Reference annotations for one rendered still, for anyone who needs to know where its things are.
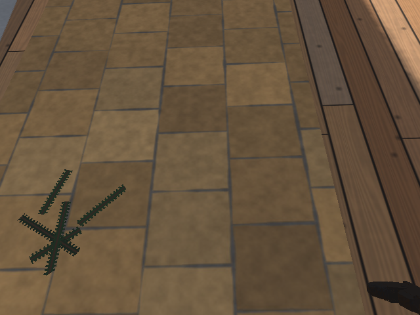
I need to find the robot right hand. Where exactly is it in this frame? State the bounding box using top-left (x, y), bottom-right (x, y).
top-left (367, 281), bottom-right (420, 315)

